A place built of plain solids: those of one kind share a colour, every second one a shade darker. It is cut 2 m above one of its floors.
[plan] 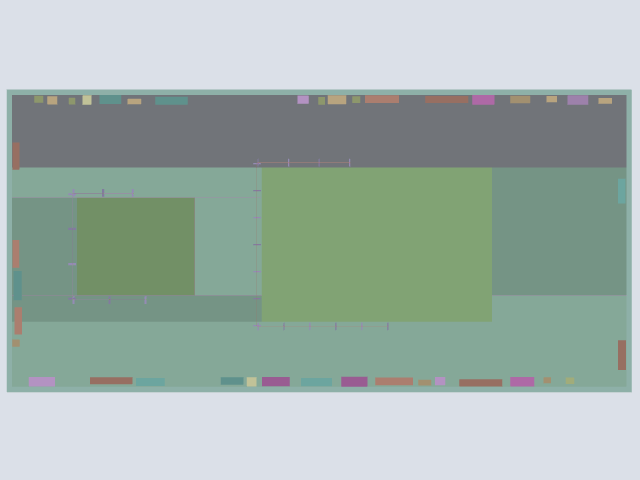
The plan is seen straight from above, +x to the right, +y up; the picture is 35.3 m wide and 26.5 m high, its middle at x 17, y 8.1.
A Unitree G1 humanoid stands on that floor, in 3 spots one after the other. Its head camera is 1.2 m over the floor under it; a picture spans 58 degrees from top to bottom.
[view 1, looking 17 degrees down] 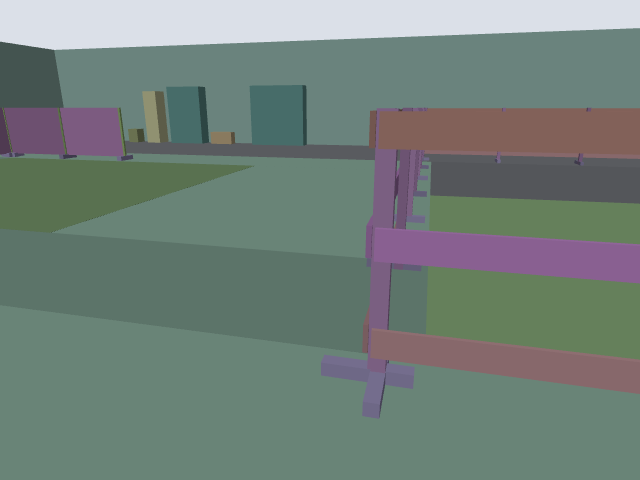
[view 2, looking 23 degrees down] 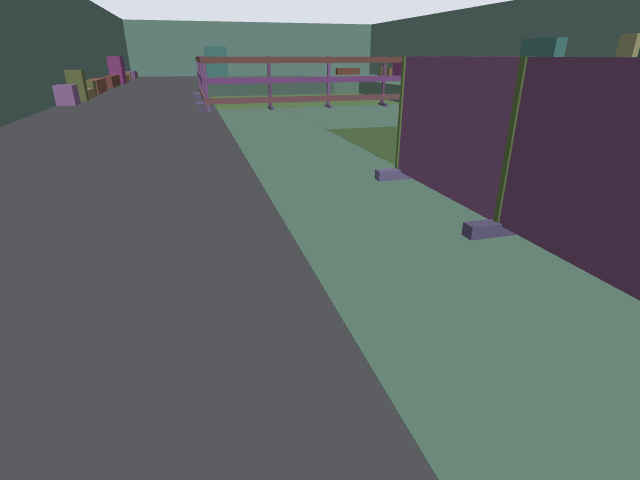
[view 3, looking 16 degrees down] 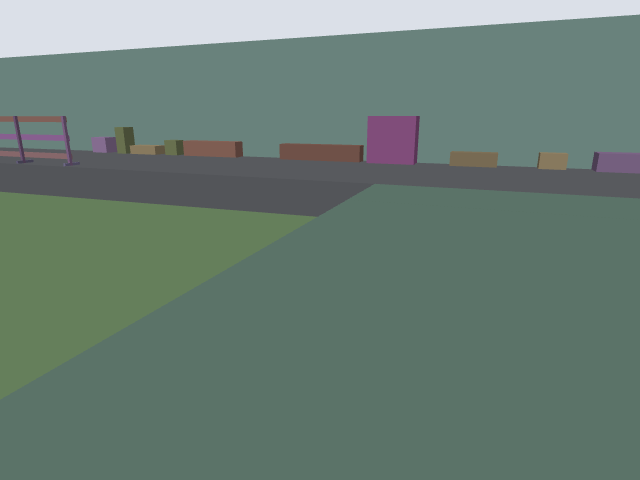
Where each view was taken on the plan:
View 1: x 13.73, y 1.64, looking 104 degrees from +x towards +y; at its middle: surround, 4.11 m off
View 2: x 2.56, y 12.72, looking -16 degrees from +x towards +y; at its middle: surround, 3.07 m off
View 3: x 28.39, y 4.35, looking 111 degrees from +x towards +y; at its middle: surround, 4.35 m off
